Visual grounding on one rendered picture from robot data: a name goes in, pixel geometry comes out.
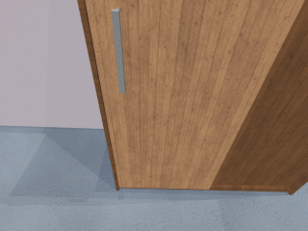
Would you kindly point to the handle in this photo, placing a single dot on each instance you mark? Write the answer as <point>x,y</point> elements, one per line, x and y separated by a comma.
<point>115,13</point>

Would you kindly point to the wardrobe door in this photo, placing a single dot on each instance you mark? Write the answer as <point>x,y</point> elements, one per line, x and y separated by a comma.
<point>271,147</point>
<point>192,70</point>

